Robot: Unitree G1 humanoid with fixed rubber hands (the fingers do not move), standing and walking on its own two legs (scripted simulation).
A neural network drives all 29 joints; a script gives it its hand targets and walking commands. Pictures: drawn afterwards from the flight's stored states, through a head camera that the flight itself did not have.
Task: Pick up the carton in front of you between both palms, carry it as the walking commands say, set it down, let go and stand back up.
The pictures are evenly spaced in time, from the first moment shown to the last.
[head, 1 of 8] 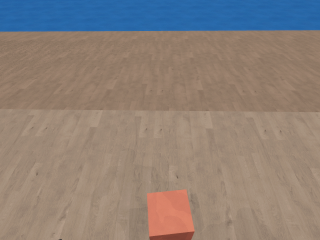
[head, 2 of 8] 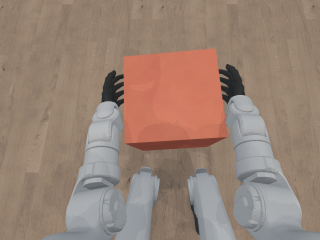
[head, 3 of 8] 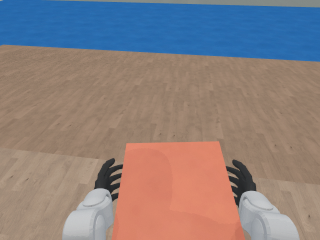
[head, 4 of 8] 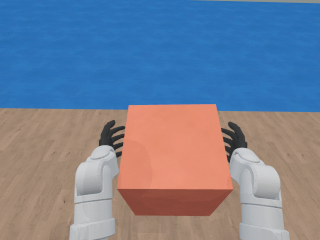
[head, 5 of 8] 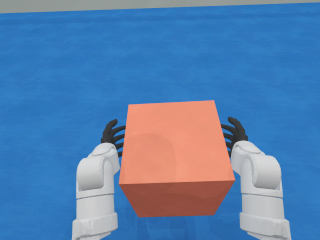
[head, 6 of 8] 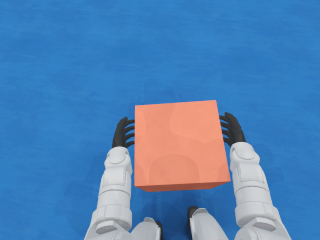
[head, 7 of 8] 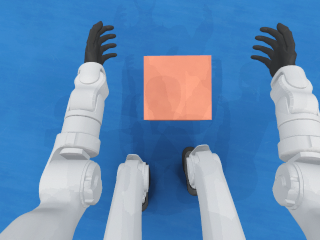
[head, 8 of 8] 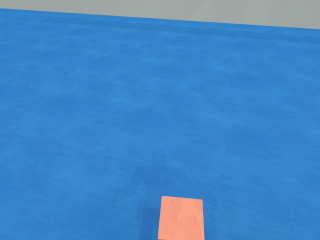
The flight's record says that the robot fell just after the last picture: no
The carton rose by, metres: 0.69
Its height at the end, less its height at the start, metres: -0.46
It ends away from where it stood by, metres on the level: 4.75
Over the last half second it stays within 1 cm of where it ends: yes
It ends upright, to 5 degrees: yes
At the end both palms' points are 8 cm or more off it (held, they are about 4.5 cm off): yes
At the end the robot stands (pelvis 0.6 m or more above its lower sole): yes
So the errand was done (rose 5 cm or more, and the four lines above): yes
